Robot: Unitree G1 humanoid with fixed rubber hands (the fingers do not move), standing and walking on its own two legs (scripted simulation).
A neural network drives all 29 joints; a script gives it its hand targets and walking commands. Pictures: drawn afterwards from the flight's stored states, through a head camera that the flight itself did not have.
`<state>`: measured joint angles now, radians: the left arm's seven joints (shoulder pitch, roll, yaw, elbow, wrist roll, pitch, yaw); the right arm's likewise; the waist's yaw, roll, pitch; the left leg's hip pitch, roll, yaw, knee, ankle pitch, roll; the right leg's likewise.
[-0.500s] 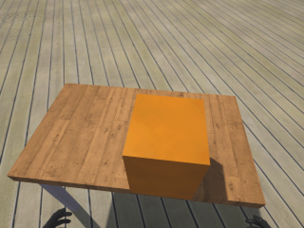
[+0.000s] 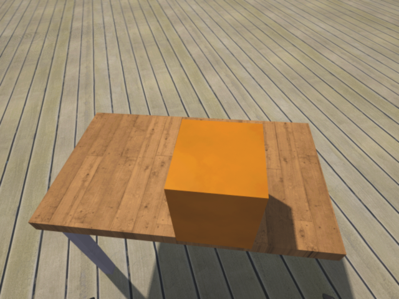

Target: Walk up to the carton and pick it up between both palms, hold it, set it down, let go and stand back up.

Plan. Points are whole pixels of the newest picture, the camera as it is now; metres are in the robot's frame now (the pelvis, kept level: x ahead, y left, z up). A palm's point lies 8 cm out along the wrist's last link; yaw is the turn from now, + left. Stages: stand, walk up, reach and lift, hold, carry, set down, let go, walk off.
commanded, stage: walk up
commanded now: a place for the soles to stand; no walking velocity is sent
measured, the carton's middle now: (217, 185) +0.42 -0.02 -0.05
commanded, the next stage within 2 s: reach and lift in 1.12 s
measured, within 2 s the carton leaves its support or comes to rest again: neither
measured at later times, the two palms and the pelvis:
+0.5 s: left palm out of the picture +0.09 +0.28 -0.09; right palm out of the picture +0.13 -0.24 -0.08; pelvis +0.01 +0.01 +0.00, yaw +1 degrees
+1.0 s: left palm out of the picture +0.12 +0.27 -0.09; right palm out of the picture +0.16 -0.24 -0.08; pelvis +0.02 +0.01 +0.00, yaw +3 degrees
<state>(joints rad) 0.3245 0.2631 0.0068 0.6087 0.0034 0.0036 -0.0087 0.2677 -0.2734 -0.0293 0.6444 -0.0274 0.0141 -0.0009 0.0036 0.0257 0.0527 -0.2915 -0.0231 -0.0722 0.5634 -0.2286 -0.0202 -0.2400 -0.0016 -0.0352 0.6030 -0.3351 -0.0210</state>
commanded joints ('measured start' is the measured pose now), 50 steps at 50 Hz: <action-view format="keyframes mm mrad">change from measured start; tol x2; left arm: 1 6 156 43 -75 -3 -5 4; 25 13 156 34 -53 9 -14 5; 50 -25 167 33 -59 7 -1 6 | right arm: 1 8 -112 -27 -74 15 -23 -1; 22 23 -130 -25 -115 11 -31 -3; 50 -8 -128 -22 -129 14 -26 -9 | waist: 1 -8 -64 -56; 5 5 8 23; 10 11 39 -9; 20 -1 3 -60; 27 -1 -21 -59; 50 6 -15 -71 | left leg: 1 32 70 -90 -61 -1 55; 5 -51 94 -146 -131 -123 60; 8 -84 100 -163 -156 -139 61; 20 -9 87 -135 -88 24 64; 31 10 75 -123 -38 147 63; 40 10 70 -127 -24 192 62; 50 9 63 -136 -19 198 61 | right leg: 1 -29 -107 142 -182 6 -27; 5 -64 -83 118 -164 -64 -23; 10 -8 -79 106 -142 0 -20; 19 -5 -93 101 -136 87 -21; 35 13 -111 84 -126 164 -26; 50 35 -119 57 -129 166 -27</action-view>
